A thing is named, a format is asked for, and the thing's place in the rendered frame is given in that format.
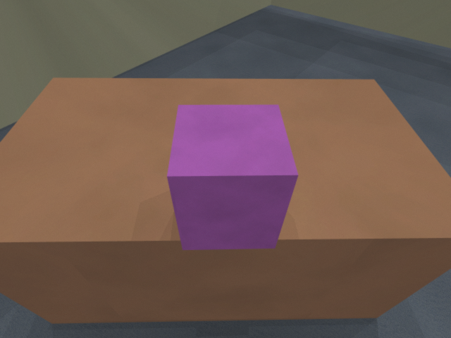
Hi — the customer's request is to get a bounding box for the pedestal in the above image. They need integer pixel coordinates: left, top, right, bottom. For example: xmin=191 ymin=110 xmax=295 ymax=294
xmin=0 ymin=77 xmax=451 ymax=324

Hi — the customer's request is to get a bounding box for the carton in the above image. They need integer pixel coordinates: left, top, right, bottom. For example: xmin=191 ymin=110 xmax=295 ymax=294
xmin=167 ymin=105 xmax=298 ymax=250

